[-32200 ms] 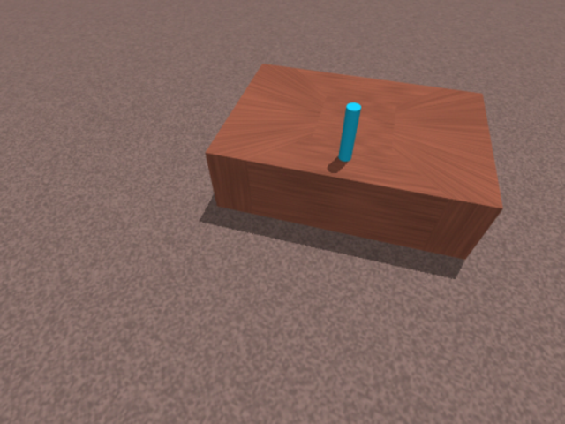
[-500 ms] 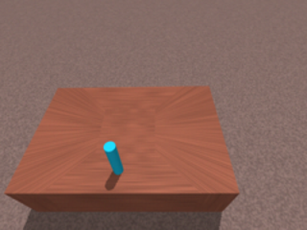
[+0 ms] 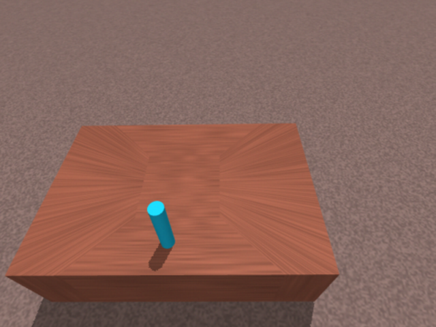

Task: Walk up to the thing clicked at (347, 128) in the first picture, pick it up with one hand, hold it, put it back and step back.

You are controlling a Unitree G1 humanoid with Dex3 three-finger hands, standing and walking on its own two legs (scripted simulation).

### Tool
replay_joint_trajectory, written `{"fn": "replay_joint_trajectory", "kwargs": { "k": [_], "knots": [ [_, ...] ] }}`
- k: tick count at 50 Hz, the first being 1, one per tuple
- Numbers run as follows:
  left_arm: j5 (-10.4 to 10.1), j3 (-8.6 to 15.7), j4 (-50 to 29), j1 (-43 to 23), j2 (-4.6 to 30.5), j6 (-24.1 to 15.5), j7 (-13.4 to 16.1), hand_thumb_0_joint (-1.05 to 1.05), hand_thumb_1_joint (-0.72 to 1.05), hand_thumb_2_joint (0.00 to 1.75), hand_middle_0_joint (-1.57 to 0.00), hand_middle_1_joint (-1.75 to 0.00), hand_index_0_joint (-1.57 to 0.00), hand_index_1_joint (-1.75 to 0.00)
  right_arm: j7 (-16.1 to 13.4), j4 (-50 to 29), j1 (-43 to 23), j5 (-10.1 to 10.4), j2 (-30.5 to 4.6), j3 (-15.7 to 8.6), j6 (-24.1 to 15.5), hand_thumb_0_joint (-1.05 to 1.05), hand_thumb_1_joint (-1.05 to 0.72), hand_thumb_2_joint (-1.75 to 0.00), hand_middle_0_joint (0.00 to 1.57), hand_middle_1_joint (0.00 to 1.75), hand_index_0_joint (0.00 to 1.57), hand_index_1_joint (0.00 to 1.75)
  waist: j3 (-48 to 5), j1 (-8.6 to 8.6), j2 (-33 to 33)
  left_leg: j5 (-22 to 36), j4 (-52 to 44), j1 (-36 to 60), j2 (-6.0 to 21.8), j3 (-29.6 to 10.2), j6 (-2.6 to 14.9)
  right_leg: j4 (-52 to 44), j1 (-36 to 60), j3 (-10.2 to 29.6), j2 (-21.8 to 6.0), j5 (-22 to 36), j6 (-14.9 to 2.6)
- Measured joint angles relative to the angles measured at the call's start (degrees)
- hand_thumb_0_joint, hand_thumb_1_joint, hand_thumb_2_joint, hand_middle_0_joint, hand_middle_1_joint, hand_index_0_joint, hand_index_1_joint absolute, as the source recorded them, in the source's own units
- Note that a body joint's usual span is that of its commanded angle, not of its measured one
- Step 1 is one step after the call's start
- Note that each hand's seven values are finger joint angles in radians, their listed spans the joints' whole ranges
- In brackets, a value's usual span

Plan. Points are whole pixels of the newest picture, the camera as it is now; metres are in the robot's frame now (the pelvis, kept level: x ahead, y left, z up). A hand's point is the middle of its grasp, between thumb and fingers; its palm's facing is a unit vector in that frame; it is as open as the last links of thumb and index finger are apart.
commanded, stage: stand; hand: left
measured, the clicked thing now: (162, 226) +0.48 +0.22 -0.33
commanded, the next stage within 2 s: step back in 0.72 s
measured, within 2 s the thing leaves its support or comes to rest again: neither
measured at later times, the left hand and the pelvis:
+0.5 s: hand out of the picture +0.08 +0.25 -0.15, palm faces -0.01 -0.94 -0.35, open 7.4 cm; pelvis +0.00 +0.00 +0.00, yaw +0 degrees
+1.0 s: hand out of the picture +0.09 +0.31 -0.17, palm faces -0.06 -0.92 -0.40, open 7.4 cm; pelvis -0.05 +0.04 -0.02, yaw +0 degrees
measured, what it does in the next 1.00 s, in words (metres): shifts its weight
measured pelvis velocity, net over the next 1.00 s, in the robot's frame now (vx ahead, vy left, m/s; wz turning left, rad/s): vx -0.05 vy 0.04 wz -0.01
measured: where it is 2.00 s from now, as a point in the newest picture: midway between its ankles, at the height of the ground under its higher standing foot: outside the picture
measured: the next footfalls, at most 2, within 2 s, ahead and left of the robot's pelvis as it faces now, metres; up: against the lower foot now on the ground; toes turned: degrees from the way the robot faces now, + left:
right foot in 1.38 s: -0.08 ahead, -0.06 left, +0.00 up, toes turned -2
left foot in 1.76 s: -0.14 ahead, +0.17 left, +0.00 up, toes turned -6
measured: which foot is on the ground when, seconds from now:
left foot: down 0.00-1.00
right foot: down 0.00-1.00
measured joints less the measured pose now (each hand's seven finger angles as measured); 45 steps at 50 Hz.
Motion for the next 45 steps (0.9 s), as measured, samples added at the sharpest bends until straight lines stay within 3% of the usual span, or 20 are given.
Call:
{"fn": "replay_joint_trajectory", "kwargs": {
  "k": [36, 40, 42, 45],
  "knots": [
    [-0.1, -0.6, -0.7, -0.7, 0.0, -0.3, 0.0, 0.00, 0.91, 0.90, -0.20, -0.30, -0.20, -0.30, 0.1, 0.0, -0.6, 0.2, -0.2, 0.1, -0.2, 0.00, -0.90, -0.90, 0.20, 0.30, 0.20, 0.30, 0.0, -0.30, -0.1, -0.4, -0.2, -0.1, 0.4, 0.2, -0.19, -0.1, -0.2, 0.1, 0.4, -0.3, -0.15],
    [-1.0, 0.8, -3.6, -1.5, 0.3, 0.3, 0.3, 0.00, 0.90, 0.90, -0.20, -0.30, -0.20, -0.30, 0.3, -1.9, -2.3, 0.7, -0.9, -0.7, 1.0, 0.00, -0.90, -0.90, 0.20, 0.30, 0.20, 0.30, 2.2, -0.05, 0.1, -2.1, 5.3, -3.9, 0.3, 0.4, 0.59, 2.8, -3.0, 0.5, 0.5, -0.7, -0.26],
    [-1.0, 1.4, -5.3, -2.3, 0.7, 0.6, 0.5, 0.00, 0.90, 0.90, -0.21, -0.30, -0.20, -0.30, 0.3, -3.3, -3.4, 1.0, -1.6, -1.2, 1.5, 0.00, -0.90, -0.90, 0.20, 0.30, 0.20, 0.30, 4.2, -0.14, 0.1, -2.6, 10.3, -7.3, -0.1, 0.8, 2.05, 4.2, -4.8, 0.7, 0.2, -0.6, -0.31],
    [-0.1, 1.8, -7.8, -3.5, 1.4, 1.3, 0.7, 0.00, 0.90, 0.90, -0.21, -0.30, -0.20, -0.30, 0.5, -5.6, -4.2, 1.1, -2.7, -2.2, 2.4, 0.00, -0.90, -0.90, 0.20, 0.30, 0.20, 0.30, 6.4, -0.05, -0.9, -11.3, 22.4, -13.1, -2.9, 1.0, 4.10, 6.3, -7.7, 1.8, -1.2, -0.2, -0.10]
  ]
}}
